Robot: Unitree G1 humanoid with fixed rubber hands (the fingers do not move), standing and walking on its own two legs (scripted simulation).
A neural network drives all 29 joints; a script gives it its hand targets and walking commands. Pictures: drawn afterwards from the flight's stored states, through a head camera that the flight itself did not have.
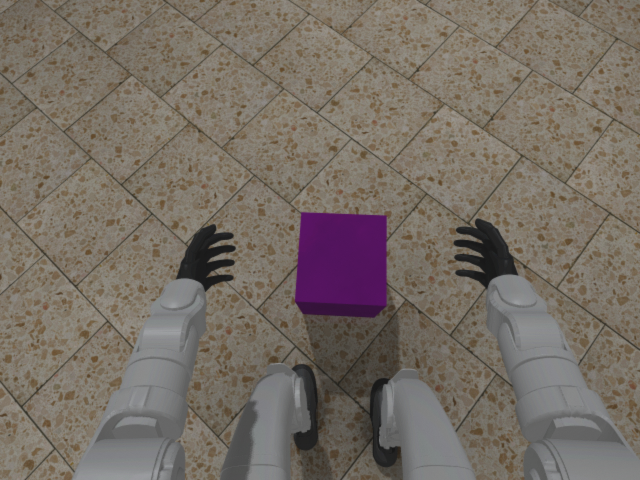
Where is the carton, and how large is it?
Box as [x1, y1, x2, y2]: [295, 212, 386, 317]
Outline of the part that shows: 301,212 295,301 303,313 371,317 375,316 385,306 386,216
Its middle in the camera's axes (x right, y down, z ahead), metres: +0.05 +0.08 +0.99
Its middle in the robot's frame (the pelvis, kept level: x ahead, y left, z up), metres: +0.47 -0.01 -0.57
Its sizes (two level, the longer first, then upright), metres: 0.210 0.200 0.250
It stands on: the floor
